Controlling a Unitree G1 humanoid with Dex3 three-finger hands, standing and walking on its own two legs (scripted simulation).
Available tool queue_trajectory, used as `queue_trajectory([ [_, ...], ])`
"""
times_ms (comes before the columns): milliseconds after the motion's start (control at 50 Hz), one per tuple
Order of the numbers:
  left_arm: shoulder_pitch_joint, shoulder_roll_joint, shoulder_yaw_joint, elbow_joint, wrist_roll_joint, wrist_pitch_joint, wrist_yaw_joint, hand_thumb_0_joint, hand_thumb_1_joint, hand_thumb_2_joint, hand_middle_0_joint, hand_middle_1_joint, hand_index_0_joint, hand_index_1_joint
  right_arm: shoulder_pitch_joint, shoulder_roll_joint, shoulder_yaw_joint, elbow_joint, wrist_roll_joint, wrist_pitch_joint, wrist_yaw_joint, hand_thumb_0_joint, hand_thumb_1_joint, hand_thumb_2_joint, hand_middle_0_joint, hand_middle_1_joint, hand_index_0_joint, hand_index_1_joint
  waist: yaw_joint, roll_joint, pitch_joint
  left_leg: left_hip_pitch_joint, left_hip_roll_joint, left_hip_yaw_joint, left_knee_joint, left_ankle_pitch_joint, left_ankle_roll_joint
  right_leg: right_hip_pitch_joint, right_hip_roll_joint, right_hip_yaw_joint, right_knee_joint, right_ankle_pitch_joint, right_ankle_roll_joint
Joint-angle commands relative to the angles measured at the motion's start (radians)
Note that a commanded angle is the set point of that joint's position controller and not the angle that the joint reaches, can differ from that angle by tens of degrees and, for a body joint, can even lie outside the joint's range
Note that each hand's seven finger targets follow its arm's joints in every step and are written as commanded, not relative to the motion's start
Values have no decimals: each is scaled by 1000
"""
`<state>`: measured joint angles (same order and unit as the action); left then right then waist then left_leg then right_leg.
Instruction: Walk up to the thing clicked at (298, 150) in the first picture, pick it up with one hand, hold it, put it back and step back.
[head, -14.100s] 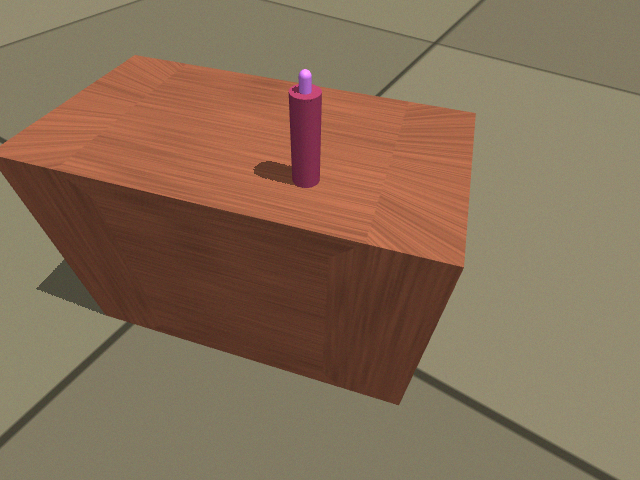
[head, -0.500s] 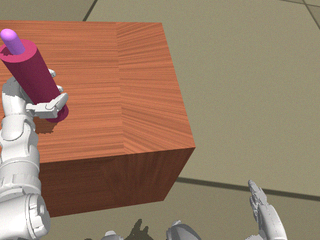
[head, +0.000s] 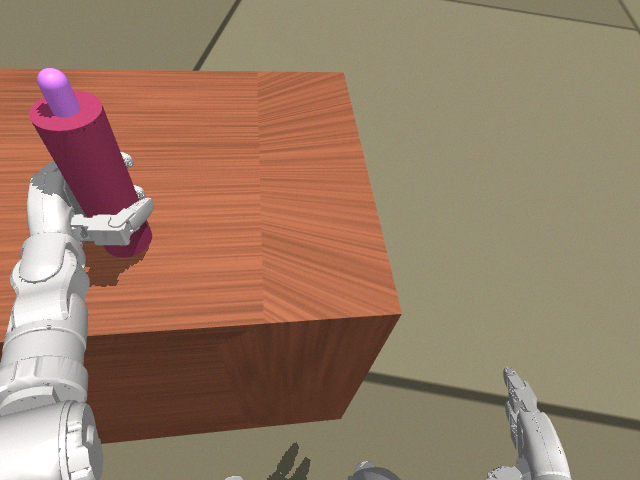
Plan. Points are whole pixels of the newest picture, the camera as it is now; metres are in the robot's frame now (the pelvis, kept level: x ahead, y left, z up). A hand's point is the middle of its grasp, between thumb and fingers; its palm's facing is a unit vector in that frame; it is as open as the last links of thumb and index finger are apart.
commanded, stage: settle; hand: left
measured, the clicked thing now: (97, 173) +0.46 +0.22 +0.13
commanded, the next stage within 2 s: lift in 0.20 s
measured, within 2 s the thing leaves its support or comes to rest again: neither
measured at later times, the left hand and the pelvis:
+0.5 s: hand (114, 185) +0.45 +0.20 +0.12, palm faces +0.13 -0.99 -0.01, open 8.4 cm; pelvis +0.00 +0.00 +0.01, yaw +0 degrees
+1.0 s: hand (83, 178) +0.39 +0.19 +0.19, palm faces +0.14 -0.99 -0.04, open 8.4 cm; pelvis +0.00 +0.00 +0.03, yaw +1 degrees
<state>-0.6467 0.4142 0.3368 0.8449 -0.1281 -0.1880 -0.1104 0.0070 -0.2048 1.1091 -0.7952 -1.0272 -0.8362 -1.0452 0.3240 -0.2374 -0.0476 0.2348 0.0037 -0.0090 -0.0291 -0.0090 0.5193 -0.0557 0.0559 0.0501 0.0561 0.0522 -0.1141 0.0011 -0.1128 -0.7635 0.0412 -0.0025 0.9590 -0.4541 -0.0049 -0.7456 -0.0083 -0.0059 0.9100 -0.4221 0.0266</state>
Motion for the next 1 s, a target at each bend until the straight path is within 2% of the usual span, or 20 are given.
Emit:
queue_trajectory([
  [0, -594, 297, 61, -334, -45, -107, -7, 0, 225, 1326, -1340, -1435, -1346, -1450, 6, -141, -75, -134, 8, -63, -22, 0, 540, -53, 50, 50, 49, 50, -2, 141, -490, 350, -14, -12, -118, 414, 6, 193, 18, -13, -100, 370, -35],
  [80, -606, 300, 64, -322, -50, -101, -18, 0, 220, 1333, -1333, -1434, -1339, -1450, -10, -144, -80, -129, 11, -70, -20, 0, 543, -52, 49, 50, 49, 50, -3, 133, -493, 369, -12, -8, -120, 463, 6, 205, 18, -14, -107, 408, -33],
  [100, -558, 281, 51, -234, -45, -88, -23, 0, 225, 1334, -1344, -1440, -1350, -1456, 6, -150, -83, -99, 11, -68, -19, 0, 538, -53, 49, 50, 49, 50, -5, 125, -479, 368, -11, -10, -115, 472, 9, 193, 17, -11, -110, 408, -33],
  [140, -605, 280, 47, -304, -43, -94, -25, 0, 232, 1336, -1334, -1430, -1339, -1448, -7, -116, -49, -88, 12, -71, -9, 0, 545, -52, 49, 50, 49, 50, 13, 153, -483, 378, -8, -14, -124, 514, 1, 197, 16, -17, -105, 421, -37],
  [200, -614, 300, 68, -287, -51, -96, -26, 0, 210, 1349, -1346, -1449, -1353, -1465, -42, -165, -99, -122, 12, -77, -14, 0, 547, -51, 49, 50, 49, 50, -3, 134, -536, 412, -6, -14, -119, 549, 2, 227, 17, -18, -109, 453, -35],
  [240, -618, 283, 53, -287, -48, -93, -26, 0, 229, 1343, -1334, -1440, -1342, -1455, -24, -139, -73, -89, 12, -77, -11, 0, 552, -50, 49, 50, 49, 50, 9, 136, -496, 390, -8, -12, -126, 541, 2, 230, 15, -15, -111, 455, -35],
  [320, -638, 315, 70, -351, -49, -96, -16, 0, 270, 1306, -1323, -1433, -1343, -1434, -32, -146, -77, -113, 15, -82, -15, 0, 542, -52, 49, 50, 49, 50, 5, 137, -557, 414, -12, -5, -130, 524, 8, 265, 14, -8, -125, 463, -30],
  [360, -572, 278, 58, -301, -53, -82, -9, 0, 266, 1301, -1298, -1420, -1321, -1419, -35, -170, -99, -144, 18, -84, -20, 0, 548, -50, 49, 50, 49, 50, 10, 90, -523, 390, -15, -5, -147, 491, 7, 285, 15, -11, -132, 449, -30],
  [420, -595, 303, 69, -382, -47, -79, 9, 0, 292, 1297, -1292, -1412, -1317, -1409, -1, -161, -103, -109, 19, -84, -25, 0, 551, -49, 49, 50, 49, 50, 26, 145, -499, 426, -17, -4, -166, 464, -2, 257, 18, -17, -149, 394, -34],
  [520, -554, 224, 16, -437, -54, -42, 21, 0, 274, 1324, -1312, -1440, -1335, -1440, 6, -118, -75, -73, 26, -96, -29, 0, 550, -50, 49, 50, 49, 50, 33, 168, -462, 455, -12, -6, -188, 480, -7, 250, 21, -25, -162, 386, -36],
  [560, -575, 256, 30, -530, -57, -34, 29, 0, 285, 1330, -1301, -1432, -1321, -1434, -42, -155, -107, -104, 28, -106, -34, 0, 558, -49, 49, 50, 49, 50, 41, 183, -493, 499, -9, -6, -189, 526, -12, 261, 21, -27, -165, 410, -36],
  [600, -562, 246, 22, -589, -52, -17, 38, 0, 290, 1334, -1320, -1445, -1340, -1447, -63, -114, -64, -139, 33, -113, -33, 0, 559, -48, 49, 50, 49, 50, 56, 170, -488, 488, -10, -8, -198, 538, -11, 301, 20, -29, -169, 425, -37],
  [700, -451, 213, 20, -624, -70, 51, 51, 0, 280, 1318, -1284, -1427, -1310, -1424, -22, -153, -113, -57, 37, -117, -51, 0, 568, -44, 49, 50, 49, 50, 52, 100, -418, 452, -20, 9, -233, 415, 0, 354, 19, -24, -210, 393, -25],
  [740, -430, 196, 20, -679, -71, 85, 56, 0, 266, 1320, -1280, -1425, -1305, -1424, -25, -127, -96, -60, 43, -124, -54, 0, 569, -44, 49, 50, 49, 50, 70, 96, -409, 468, -21, 10, -242, 429, -1, 366, 20, -32, -215, 400, -24],
  [760, -398, 198, 23, -677, -72, 102, 56, 0, 257, 1328, -1290, -1438, -1315, -1436, -15, -161, -126, -64, 45, -126, -58, 0, 568, -44, 49, 50, 49, 50, 53, 90, -390, 481, -17, 8, -250, 441, -4, 357, 21, -37, -214, 400, -25],
  [780, -357, 149, 0, -661, -75, 124, 54, 0, 250, 1332, -1286, -1440, -1312, -1439, 4, -120, -90, -39, 46, -128, -55, 0, 570, -44, 49, 50, 49, 50, 63, 73, -358, 481, -17, 8, -252, 448, -3, 355, 23, -40, -221, 402, -24],
  [800, -384, 140, -12, -720, -75, 133, 54, 0, 282, 1346, -1291, -1441, -1314, -1442, -44, -125, -81, -114, 49, -138, -54, 0, 575, -43, 49, 50, 49, 50, 59, 53, -366, 481, -17, 7, -261, 438, -2, 374, 23, -41, -226, 395, -23],
  [820, -378, 153, 5, -714, -76, 150, 58, 0, 282, 1349, -1298, -1449, -1322, -1449, -34, -124, -85, -72, 49, -139, -57, 0, 574, -43, 49, 50, 49, 50, 70, 43, -342, 466, -22, 13, -262, 417, 3, 382, 21, -37, -236, 389, -20],
  [880, -372, 127, -26, -756, -70, 197, 55, 0, 290, 1375, -1311, -1467, -1332, -1471, -46, -91, -59, -42, 52, -145, -55, 0, 581, -42, 49, 49, 49, 49, 79, 63, -257, 450, -29, 21, -297, 345, 4, 370, 15, -33, -266, 322, -22],
  [980, -350, 117, -24, -873, -76, 276, 72, 0, 342, 1373, -1326, -1473, -1348, -1474, -74, -128, -86, -32, 49, -175, -60, 0, 577, -42, 49, 49, 49, 49, 84, 86, -283, 505, -29, 21, -323, 350, 2, 399, 12, -39, -284, 320, -25],
])
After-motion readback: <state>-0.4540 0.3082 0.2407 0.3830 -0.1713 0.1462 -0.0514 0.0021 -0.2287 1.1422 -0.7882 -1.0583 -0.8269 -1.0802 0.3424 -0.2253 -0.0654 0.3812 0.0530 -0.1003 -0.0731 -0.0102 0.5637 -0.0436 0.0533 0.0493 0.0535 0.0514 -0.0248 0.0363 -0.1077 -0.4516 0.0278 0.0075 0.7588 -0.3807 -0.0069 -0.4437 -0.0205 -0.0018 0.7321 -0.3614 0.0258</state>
